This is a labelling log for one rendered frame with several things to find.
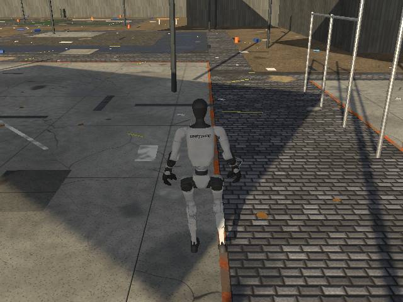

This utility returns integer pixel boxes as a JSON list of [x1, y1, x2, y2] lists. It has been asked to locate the robot left upper arm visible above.
[[170, 126, 187, 161]]

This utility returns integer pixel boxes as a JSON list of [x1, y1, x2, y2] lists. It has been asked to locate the right robot hand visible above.
[[227, 170, 242, 183]]

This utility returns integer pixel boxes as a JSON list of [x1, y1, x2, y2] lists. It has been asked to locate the right robot forearm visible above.
[[227, 150, 240, 173]]

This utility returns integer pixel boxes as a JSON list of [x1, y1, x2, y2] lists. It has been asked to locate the left robot hand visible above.
[[162, 173, 177, 186]]

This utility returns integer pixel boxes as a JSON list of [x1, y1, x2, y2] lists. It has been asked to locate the humanoid robot torso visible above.
[[186, 123, 215, 189]]

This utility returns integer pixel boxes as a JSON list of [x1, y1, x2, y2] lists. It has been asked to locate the right robot thigh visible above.
[[210, 174, 224, 213]]

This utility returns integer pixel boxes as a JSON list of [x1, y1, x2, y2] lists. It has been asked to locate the robot right upper arm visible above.
[[213, 126, 233, 160]]

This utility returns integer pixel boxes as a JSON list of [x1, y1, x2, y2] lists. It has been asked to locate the left robot forearm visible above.
[[164, 152, 176, 175]]

